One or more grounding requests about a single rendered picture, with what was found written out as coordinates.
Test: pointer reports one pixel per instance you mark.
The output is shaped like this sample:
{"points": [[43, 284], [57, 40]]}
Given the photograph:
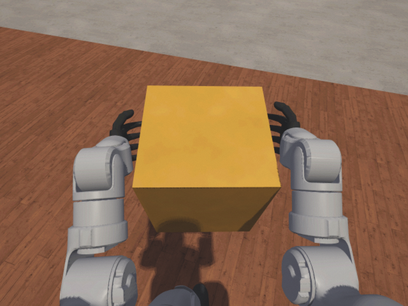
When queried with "robot left shin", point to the robot left shin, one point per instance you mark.
{"points": [[190, 290]]}

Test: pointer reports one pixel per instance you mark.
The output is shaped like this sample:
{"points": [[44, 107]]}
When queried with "right robot upper arm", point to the right robot upper arm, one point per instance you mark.
{"points": [[324, 276]]}

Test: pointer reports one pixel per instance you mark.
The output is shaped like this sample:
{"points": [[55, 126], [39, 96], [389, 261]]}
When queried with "robot left hand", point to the robot left hand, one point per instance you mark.
{"points": [[121, 129]]}

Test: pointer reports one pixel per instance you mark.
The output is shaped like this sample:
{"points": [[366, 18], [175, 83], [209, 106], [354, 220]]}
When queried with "carton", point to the carton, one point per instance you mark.
{"points": [[205, 160]]}

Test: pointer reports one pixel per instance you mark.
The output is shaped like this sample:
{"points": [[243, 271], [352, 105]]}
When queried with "robot right hand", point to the robot right hand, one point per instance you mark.
{"points": [[288, 121]]}

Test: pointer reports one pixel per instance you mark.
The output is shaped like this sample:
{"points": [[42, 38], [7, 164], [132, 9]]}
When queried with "left robot upper arm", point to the left robot upper arm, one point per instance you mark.
{"points": [[100, 281]]}

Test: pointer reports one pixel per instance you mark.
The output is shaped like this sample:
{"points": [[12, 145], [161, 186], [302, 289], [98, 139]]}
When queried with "robot left thigh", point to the robot left thigh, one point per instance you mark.
{"points": [[175, 297]]}

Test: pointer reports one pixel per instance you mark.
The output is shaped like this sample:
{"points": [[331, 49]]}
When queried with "robot right forearm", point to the robot right forearm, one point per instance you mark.
{"points": [[316, 171]]}

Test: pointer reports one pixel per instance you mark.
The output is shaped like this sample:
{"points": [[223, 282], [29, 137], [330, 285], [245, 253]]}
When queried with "robot left forearm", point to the robot left forearm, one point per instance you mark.
{"points": [[98, 217]]}

